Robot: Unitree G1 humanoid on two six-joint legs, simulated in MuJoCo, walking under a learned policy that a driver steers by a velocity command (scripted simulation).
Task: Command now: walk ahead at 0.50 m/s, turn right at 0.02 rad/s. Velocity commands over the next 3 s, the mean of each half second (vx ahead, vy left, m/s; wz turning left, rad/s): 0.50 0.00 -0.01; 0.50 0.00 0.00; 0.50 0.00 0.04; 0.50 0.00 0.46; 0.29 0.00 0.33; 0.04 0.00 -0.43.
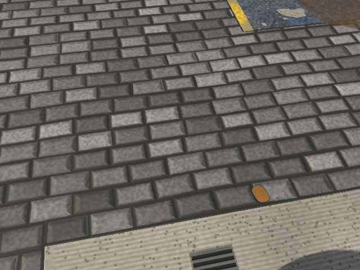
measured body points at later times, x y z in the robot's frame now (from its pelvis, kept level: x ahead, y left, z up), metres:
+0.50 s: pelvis +0.29 -0.03 +0.00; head +0.31 -0.04 +0.45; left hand +0.50 +0.21 -0.08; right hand +0.25 -0.31 -0.14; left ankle +0.11 +0.10 -0.72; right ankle +0.42 -0.13 -0.72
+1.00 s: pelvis +0.56 -0.02 +0.01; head +0.59 -0.02 +0.46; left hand +0.53 +0.25 -0.13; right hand +0.78 -0.25 -0.09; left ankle +0.73 +0.10 -0.71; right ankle +0.42 -0.14 -0.72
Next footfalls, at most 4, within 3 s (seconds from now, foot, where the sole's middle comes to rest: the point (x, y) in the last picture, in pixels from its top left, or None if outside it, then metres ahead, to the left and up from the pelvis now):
0.50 right None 0.46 -0.14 -0.76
1.04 left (165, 191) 0.76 0.10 -0.76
1.56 right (222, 135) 1.07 -0.14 -0.76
2.08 left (157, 99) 1.28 0.17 -0.76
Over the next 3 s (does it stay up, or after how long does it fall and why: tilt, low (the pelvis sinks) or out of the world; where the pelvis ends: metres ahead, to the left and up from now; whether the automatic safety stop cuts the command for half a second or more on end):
stays up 1.38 0.16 0.01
